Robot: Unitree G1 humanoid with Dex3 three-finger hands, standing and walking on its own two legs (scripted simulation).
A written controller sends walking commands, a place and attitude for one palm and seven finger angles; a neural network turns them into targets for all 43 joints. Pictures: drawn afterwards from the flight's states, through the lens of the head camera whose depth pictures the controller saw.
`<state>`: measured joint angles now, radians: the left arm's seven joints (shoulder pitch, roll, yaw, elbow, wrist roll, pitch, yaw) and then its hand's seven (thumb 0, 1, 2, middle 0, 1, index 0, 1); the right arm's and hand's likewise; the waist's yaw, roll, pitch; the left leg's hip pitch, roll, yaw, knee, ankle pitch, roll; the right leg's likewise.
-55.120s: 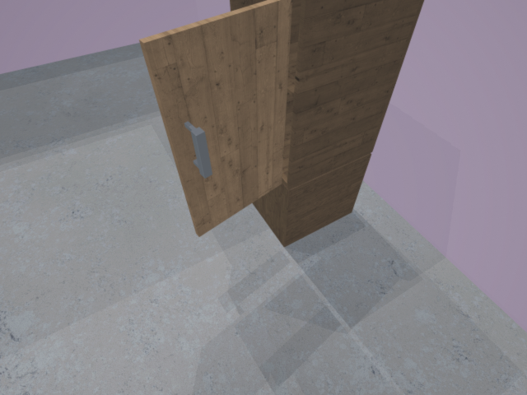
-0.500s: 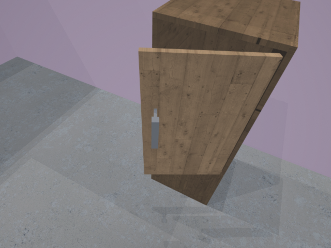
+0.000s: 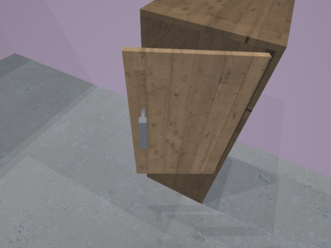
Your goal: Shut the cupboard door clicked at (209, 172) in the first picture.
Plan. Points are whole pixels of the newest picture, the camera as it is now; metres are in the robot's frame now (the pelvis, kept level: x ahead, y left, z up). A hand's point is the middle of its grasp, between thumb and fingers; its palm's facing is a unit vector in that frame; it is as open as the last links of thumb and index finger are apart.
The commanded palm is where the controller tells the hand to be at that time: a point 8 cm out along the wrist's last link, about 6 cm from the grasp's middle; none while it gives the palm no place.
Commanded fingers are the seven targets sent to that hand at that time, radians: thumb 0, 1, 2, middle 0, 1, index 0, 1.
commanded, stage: shuffle to correct the standing spot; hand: left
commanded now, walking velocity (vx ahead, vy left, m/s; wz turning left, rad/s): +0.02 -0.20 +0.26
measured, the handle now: (143, 129) +0.45 +0.10 -0.01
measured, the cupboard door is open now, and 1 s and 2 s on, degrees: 28 28 28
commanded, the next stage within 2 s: come to a stop and stand still in 0.52 s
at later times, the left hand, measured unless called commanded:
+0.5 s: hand out of the picture -0.02 +0.09 -0.19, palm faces +0.05 -0.99 -0.16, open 7.4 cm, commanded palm none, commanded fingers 0.00 0.90 0.90 -0.20 -0.30 -0.20 -0.30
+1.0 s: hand out of the picture +0.02 +0.02 -0.19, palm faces +0.17 -0.95 -0.25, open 7.3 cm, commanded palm none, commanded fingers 0.00 0.90 0.90 -0.20 -0.30 -0.20 -0.30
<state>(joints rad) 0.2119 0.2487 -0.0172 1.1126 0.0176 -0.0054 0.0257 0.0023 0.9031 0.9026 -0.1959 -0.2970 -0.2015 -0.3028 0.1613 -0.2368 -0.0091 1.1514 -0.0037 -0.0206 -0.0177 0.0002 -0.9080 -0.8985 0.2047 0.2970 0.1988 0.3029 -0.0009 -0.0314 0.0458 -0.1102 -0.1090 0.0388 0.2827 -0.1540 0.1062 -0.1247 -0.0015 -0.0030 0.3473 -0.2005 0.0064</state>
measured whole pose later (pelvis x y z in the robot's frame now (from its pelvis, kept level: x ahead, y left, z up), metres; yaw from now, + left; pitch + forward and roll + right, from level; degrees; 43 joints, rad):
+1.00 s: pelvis -0.02 -0.18 -0.02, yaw +4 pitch +0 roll -1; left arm 0.25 0.18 0.08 0.91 0.02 0.05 0.04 0.01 0.92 0.90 -0.20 -0.30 -0.20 -0.30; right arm 0.28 -0.17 -0.05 1.05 -0.04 0.05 -0.05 0.00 -0.91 -0.90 0.20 0.30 0.20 0.30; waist 0.03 0.02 0.07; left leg -0.30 0.07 0.05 0.65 -0.35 -0.01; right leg -0.44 -0.04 0.08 1.12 -0.50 0.01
